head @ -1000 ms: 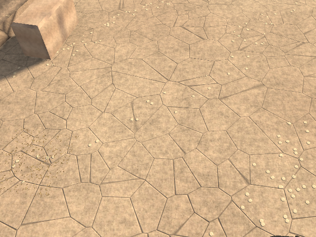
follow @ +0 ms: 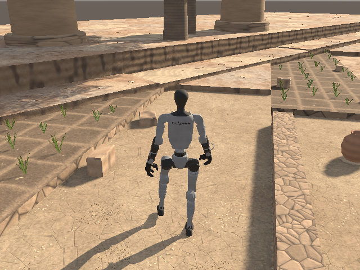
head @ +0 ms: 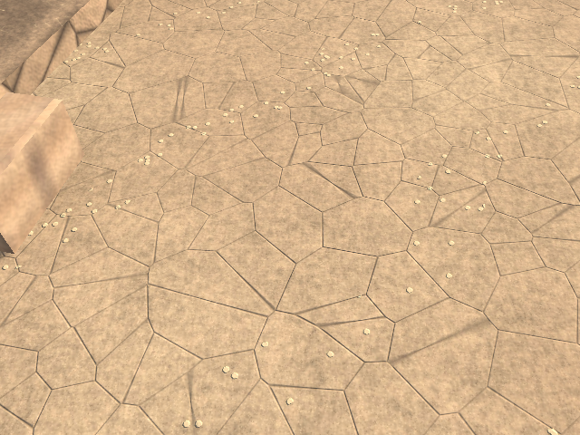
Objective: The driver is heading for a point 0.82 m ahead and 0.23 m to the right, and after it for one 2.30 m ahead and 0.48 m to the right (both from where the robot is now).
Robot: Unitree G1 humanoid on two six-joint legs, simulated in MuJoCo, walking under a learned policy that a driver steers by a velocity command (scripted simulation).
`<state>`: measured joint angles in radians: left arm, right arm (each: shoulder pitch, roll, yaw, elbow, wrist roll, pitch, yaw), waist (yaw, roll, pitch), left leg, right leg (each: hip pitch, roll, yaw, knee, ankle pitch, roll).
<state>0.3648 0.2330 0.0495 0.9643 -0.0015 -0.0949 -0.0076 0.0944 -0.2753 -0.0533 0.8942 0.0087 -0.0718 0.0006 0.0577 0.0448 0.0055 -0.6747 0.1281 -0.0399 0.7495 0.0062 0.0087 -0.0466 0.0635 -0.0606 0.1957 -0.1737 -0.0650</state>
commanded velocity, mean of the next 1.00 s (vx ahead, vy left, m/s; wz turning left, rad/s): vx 0.50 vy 0.00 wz -0.28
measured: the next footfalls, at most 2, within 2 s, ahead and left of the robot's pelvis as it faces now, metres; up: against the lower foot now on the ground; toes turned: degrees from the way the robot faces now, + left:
left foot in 0.20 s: +0.31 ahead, +0.15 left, +0.00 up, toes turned +3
right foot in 0.78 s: +0.59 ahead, -0.10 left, +0.00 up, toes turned -15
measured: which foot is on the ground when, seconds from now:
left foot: up 0.00-0.18, down 0.20-0.80, up 0.82-1.00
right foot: down 0.00-0.22, up 0.24-0.76, down 0.78-1.00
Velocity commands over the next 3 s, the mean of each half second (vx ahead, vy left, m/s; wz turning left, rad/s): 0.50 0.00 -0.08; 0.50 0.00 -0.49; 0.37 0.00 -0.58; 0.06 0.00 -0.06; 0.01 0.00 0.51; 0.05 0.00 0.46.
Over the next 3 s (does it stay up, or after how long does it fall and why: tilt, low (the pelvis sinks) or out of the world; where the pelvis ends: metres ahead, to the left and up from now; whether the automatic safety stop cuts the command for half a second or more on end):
stays up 0.87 -0.12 -0.01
